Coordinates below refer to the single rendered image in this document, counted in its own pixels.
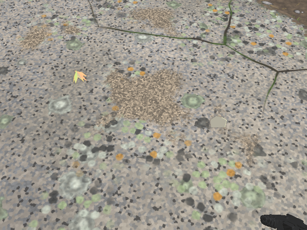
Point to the robot right hand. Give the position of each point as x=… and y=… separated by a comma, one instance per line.
x=282, y=222

